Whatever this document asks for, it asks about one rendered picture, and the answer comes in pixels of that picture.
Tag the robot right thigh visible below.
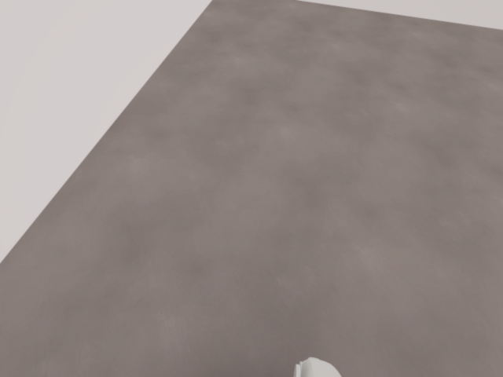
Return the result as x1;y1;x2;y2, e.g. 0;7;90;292
294;359;341;377

